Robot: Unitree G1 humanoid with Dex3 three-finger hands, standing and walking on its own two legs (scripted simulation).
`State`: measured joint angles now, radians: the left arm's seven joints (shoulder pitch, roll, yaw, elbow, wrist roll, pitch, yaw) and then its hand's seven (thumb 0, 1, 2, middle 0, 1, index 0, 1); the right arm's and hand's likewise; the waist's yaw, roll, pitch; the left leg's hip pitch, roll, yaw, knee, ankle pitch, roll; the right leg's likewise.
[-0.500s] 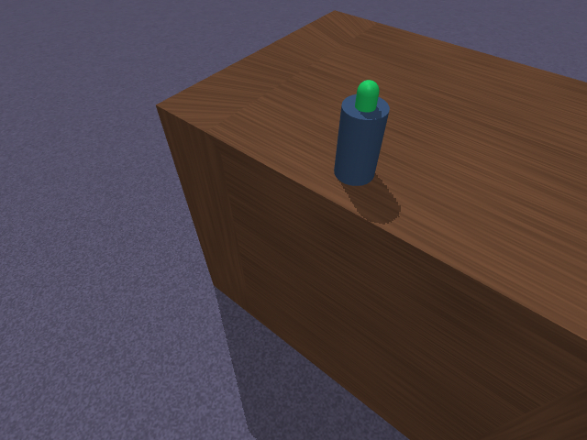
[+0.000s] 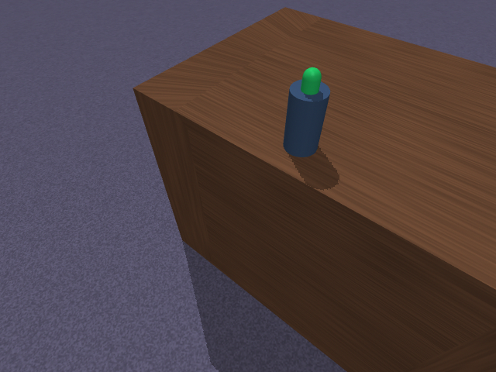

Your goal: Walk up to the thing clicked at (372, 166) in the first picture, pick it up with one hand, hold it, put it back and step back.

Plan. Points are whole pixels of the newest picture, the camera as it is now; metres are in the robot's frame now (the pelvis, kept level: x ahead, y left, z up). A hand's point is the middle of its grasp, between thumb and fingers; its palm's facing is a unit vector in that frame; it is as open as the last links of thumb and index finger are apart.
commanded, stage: stand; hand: left
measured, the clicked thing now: (306, 111) +0.57 -0.08 +0.11
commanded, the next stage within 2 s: walk up in 0.62 s
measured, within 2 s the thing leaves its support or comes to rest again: neither
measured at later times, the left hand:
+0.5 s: hand out of the picture +0.08 +0.25 -0.16, palm faces -0.03 -0.94 -0.34, open 7.4 cm
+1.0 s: hand out of the picture +0.15 +0.23 -0.15, palm faces -0.23 -0.85 -0.47, open 7.4 cm
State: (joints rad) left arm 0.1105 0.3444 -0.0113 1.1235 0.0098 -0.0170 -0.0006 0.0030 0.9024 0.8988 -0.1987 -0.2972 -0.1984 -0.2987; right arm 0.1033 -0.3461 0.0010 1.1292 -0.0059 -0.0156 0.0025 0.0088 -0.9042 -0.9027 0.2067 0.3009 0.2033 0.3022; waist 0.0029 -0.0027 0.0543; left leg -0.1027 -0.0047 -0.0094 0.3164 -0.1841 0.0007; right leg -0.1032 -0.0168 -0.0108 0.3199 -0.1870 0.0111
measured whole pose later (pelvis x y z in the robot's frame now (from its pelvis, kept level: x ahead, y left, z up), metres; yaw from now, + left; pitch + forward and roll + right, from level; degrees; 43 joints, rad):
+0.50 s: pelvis +0.00 +0.00 +0.00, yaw +0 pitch -2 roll +0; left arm 0.11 0.35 -0.01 1.12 0.01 -0.02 0.00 0.00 0.90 0.90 -0.20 -0.30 -0.20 -0.30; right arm 0.11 -0.35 0.00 1.13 -0.01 -0.02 0.00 0.01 -0.90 -0.90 0.21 0.30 0.20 0.30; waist 0.00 0.00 0.05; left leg -0.09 0.00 -0.01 0.31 -0.18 0.00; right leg -0.10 -0.02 -0.01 0.31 -0.19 0.01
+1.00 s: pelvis +0.05 -0.05 -0.03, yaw -14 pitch -3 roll +0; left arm 0.30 0.39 0.06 0.91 0.03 -0.04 0.00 0.00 0.90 0.90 -0.20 -0.30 -0.20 -0.30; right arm 0.16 -0.44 -0.10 0.88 -0.03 0.07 0.03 0.01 -0.91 -0.90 0.20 0.30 0.20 0.30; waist 0.03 0.08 0.15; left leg -0.32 0.05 0.00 1.08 -0.56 0.00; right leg -0.33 0.01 0.01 0.66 -0.29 -0.01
